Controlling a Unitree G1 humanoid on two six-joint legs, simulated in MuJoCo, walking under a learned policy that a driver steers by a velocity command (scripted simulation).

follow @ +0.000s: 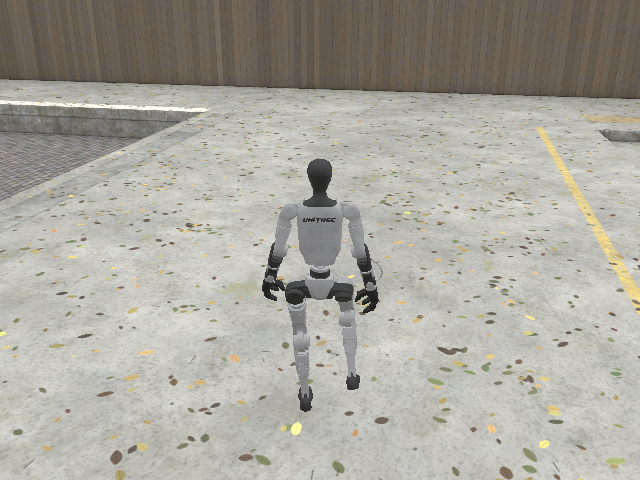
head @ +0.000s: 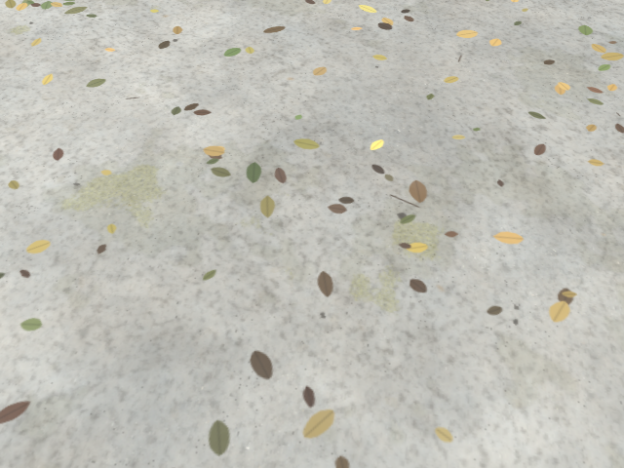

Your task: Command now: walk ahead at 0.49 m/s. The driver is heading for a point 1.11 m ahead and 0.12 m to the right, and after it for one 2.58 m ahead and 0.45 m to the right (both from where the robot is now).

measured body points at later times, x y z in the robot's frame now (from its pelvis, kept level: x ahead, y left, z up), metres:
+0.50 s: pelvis +0.28 -0.08 +0.00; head +0.29 -0.10 +0.45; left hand +0.33 +0.18 -0.12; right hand +0.37 -0.35 -0.14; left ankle +0.28 +0.08 -0.66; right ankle +0.30 -0.16 -0.74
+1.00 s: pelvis +0.55 -0.01 -0.01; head +0.58 +0.00 +0.44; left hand +0.59 +0.25 -0.15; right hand +0.67 -0.28 -0.13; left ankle +0.61 +0.07 -0.74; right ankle +0.46 -0.16 -0.65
